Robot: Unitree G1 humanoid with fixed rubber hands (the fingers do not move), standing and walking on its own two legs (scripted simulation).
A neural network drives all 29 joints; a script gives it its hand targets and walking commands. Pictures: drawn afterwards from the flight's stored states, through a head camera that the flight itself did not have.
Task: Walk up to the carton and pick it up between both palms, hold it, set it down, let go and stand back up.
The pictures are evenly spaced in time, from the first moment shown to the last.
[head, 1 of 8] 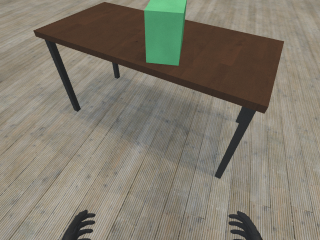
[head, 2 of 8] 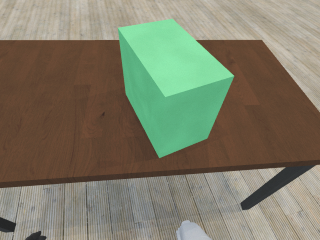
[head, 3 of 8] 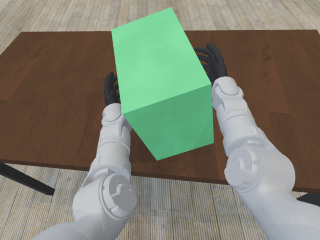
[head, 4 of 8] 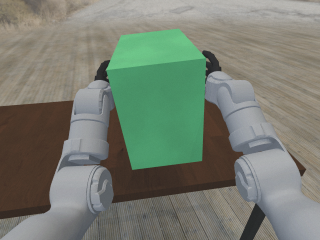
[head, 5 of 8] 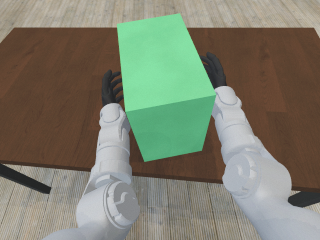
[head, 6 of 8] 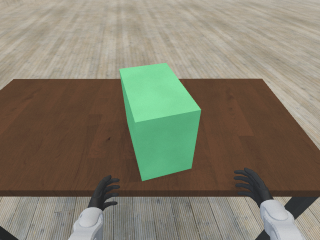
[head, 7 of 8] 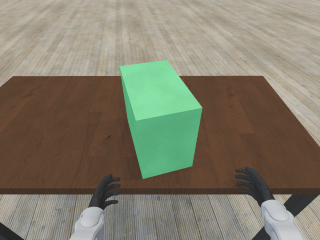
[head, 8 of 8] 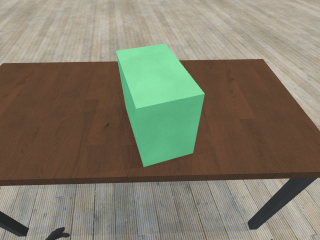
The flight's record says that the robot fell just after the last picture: no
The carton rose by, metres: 0.21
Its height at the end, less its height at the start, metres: +0.00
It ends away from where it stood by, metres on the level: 0.02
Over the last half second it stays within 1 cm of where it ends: yes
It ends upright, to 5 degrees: yes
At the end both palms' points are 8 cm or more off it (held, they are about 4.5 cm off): yes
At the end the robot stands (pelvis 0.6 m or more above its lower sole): yes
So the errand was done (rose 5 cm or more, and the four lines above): yes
